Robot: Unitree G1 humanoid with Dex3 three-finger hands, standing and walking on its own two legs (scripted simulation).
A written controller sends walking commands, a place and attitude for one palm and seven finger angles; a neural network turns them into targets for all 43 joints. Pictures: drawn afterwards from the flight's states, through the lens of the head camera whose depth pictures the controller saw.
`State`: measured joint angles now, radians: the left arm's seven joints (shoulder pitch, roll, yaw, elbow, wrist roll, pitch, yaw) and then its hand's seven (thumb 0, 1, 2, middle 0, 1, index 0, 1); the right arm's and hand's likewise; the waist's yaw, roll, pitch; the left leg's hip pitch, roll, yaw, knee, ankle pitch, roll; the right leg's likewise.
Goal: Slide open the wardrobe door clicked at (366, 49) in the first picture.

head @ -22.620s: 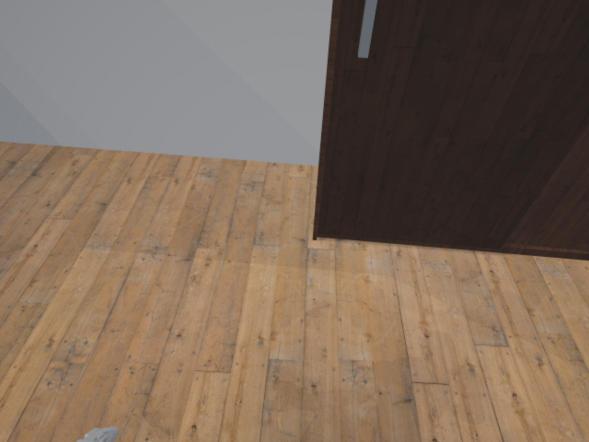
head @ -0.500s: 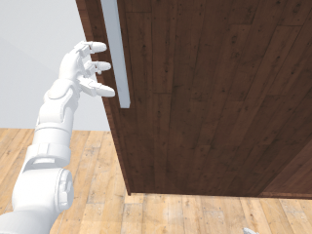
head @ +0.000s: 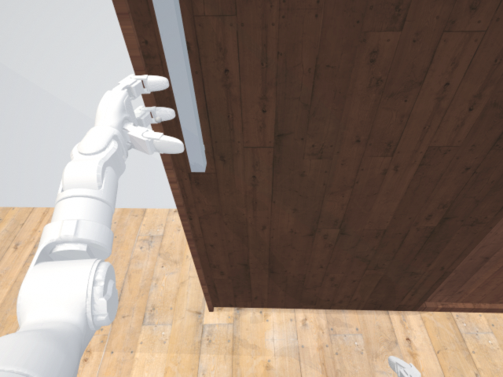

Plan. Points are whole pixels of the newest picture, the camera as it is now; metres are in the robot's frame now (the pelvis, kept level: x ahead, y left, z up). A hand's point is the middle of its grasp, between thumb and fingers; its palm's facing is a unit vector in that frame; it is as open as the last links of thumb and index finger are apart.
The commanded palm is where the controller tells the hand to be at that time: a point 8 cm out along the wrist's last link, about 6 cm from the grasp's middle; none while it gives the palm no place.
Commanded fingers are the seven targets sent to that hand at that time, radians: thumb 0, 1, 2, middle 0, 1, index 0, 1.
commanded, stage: move the hooked fingers beside the handle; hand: left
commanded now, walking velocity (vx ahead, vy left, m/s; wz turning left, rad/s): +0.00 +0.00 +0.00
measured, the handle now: (186, 83) +0.50 +0.13 +0.24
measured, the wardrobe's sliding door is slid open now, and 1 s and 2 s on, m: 0.00 0.00 0.00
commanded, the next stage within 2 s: feel for the door with the fingertips in 1.14 s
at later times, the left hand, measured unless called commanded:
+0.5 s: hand (142, 112) +0.43 +0.18 +0.23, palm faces +0.02 -1.00 -0.01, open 14.0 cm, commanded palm +0.41 +0.23 +0.22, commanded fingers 0.00 -0.50 0.30 -0.30 -1.20 -0.30 -1.20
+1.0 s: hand (147, 116) +0.44 +0.18 +0.22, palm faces +0.02 -1.00 +0.00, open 14.0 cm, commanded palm +0.41 +0.23 +0.22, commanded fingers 0.00 -0.50 0.30 -0.30 -1.20 -0.30 -1.20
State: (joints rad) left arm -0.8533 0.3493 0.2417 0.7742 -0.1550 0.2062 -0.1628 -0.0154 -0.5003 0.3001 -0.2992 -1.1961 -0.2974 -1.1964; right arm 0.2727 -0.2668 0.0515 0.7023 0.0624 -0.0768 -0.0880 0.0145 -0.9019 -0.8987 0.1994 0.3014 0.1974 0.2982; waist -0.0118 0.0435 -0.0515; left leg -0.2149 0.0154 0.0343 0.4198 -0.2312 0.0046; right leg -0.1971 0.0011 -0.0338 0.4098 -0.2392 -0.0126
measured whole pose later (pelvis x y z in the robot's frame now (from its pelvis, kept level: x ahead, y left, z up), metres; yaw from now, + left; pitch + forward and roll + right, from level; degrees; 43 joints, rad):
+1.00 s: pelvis +0.00 +0.00 +0.00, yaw +0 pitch +1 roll +0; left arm -0.85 0.38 0.26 0.77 -0.16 0.23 -0.18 -0.01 -0.50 0.30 -0.30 -1.20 -0.30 -1.20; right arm 0.27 -0.26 0.06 0.70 0.06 -0.07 -0.09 0.01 -0.90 -0.90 0.20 0.30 0.20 0.30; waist -0.01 0.04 -0.07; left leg -0.21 0.01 0.04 0.42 -0.23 0.01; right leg -0.19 0.00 -0.03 0.41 -0.24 -0.01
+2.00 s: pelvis +0.00 +0.00 +0.00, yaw +0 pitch +2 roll +0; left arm -0.90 0.30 0.22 0.77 -0.14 0.19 -0.10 -0.02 -0.50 0.30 -0.30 -1.20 -0.30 -1.20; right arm 0.28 -0.25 0.04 0.72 0.05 -0.06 -0.09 0.01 -0.90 -0.90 0.20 0.30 0.20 0.30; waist -0.02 0.03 -0.05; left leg -0.21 0.02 0.03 0.42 -0.24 0.00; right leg -0.19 0.01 -0.03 0.40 -0.24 -0.02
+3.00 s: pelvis +0.00 +0.00 +0.00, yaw +0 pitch +2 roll +0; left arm -0.89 0.26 0.18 0.75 -0.14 0.18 -0.06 -0.02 -0.50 0.30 -0.30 -1.20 -0.30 -1.20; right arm 0.27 -0.24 0.04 0.72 0.05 -0.08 -0.07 0.01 -0.90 -0.90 0.20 0.30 0.20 0.30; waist -0.01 0.03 -0.06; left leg -0.22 0.02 0.04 0.43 -0.23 0.00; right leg -0.20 0.01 -0.03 0.40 -0.23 -0.01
